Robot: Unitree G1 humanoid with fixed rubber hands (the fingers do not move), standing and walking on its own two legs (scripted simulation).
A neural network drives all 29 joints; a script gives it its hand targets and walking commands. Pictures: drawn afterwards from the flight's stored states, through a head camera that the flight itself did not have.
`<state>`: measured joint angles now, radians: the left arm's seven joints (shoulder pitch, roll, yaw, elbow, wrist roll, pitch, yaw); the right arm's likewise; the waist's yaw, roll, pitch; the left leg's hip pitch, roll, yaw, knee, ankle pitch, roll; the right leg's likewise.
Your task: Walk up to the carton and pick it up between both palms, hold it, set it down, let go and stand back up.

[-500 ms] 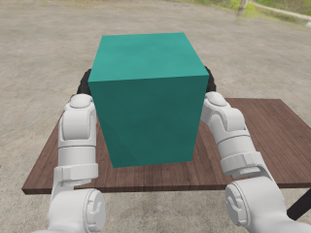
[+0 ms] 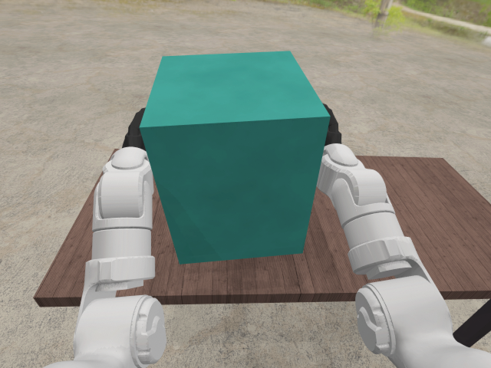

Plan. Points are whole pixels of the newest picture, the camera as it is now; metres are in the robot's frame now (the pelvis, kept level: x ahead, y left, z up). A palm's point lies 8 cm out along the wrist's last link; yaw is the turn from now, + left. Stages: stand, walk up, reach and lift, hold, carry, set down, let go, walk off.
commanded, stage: hold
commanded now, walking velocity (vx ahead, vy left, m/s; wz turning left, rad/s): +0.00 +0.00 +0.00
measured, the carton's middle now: (234, 157) +0.38 +0.01 +0.22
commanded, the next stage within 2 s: set down in 1.02 s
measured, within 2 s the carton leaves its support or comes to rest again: neither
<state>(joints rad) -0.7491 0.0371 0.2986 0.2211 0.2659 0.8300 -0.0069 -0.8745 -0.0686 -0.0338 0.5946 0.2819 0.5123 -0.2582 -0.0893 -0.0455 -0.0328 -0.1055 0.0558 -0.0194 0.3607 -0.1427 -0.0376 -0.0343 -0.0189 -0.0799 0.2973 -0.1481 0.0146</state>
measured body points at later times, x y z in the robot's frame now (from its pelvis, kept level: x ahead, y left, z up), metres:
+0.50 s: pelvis +0.00 +0.00 +0.00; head -0.06 +0.03 +0.45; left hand +0.39 +0.16 +0.23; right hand +0.39 -0.14 +0.24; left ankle +0.04 +0.14 -0.75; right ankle +0.02 -0.13 -0.75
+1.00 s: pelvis +0.00 +0.00 +0.00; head -0.06 +0.03 +0.45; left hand +0.39 +0.16 +0.22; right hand +0.39 -0.14 +0.24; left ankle +0.04 +0.14 -0.75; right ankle +0.02 -0.13 -0.75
